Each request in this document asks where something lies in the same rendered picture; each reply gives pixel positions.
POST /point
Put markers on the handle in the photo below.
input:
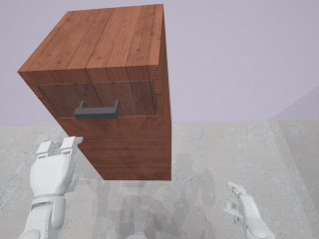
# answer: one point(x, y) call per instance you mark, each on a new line
point(82, 113)

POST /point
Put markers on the cabinet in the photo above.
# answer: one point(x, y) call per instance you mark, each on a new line
point(103, 45)

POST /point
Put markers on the left robot forearm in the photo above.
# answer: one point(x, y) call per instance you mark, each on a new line
point(46, 217)

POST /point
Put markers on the robot right hand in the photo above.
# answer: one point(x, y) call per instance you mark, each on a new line
point(237, 212)

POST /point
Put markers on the right robot forearm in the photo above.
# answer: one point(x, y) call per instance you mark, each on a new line
point(255, 228)

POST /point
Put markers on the drawer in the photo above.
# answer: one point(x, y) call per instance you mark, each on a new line
point(136, 97)

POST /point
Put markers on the robot left hand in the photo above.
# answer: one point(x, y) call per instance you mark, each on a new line
point(54, 174)

